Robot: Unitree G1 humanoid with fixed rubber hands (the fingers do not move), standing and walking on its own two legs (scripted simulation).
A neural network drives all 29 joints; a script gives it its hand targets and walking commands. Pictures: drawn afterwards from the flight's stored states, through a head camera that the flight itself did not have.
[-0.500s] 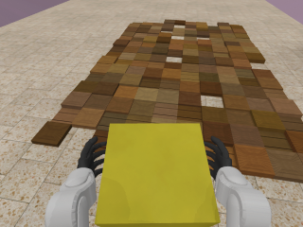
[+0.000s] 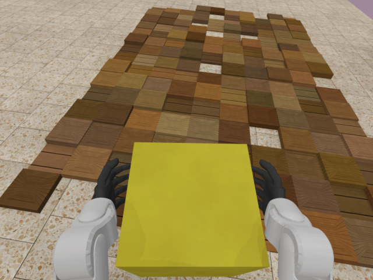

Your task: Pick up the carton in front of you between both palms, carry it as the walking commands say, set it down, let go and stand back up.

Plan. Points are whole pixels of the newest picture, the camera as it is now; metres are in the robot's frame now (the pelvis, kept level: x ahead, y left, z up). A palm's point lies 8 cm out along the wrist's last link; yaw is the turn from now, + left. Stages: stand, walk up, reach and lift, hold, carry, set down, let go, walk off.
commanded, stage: carry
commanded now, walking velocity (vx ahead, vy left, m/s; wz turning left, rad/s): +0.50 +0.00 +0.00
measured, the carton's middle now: (188, 216) +0.25 +0.00 +0.03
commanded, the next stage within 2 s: none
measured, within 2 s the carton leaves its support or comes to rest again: neither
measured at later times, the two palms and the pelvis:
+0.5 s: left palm (139, 65) +0.67 +0.15 +0.13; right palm (235, 69) +0.69 -0.15 +0.12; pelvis +0.32 -0.02 +0.00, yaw +3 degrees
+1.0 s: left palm (151, 15) +1.04 +0.15 +0.15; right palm (224, 21) +1.01 -0.15 +0.15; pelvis +0.69 +0.03 +0.06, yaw +1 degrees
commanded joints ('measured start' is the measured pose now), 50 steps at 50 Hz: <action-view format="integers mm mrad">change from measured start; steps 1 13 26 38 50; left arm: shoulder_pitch -425 -846 -1155 -998 -803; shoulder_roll -657 -568 -621 -748 -633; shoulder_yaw -625 -471 -420 -579 -384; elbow -8 298 181 190 319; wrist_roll -233 -179 -326 -308 -105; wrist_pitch -16 -121 -136 -119 -139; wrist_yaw -69 30 29 -62 22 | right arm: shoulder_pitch -464 -835 -1100 -877 -1049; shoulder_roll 674 547 600 714 702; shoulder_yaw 590 458 361 452 590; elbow -74 266 241 232 125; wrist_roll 277 255 244 142 390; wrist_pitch -16 -117 -108 -98 -128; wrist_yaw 81 22 -64 17 61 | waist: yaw -9 -54 92 -80 -95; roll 150 199 -45 -114 129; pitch -257 -139 -488 -384 -339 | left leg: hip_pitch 583 517 -343 310 672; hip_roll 311 175 -16 -159 161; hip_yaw -472 -168 -290 25 -495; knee -340 -379 785 45 -157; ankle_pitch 108 111 -245 -94 524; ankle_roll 72 68 -57 -24 116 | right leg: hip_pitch -560 -542 483 61 -651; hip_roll -2 30 -156 -37 94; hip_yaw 111 -39 346 -41 71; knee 369 -150 -381 -227 88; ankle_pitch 120 402 813 1064 216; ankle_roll -49 -49 -204 -143 -77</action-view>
